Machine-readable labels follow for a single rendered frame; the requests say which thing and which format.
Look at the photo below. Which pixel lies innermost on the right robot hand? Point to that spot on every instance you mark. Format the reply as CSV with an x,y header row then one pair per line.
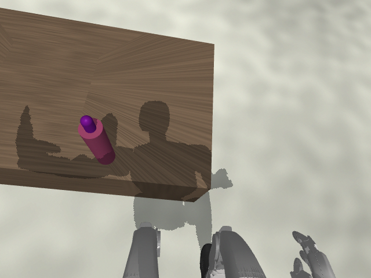
x,y
317,261

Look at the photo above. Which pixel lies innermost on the bottle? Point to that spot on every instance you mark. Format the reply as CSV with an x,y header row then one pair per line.
x,y
94,135

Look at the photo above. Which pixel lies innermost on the right robot foot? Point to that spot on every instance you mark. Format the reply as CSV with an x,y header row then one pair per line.
x,y
204,260

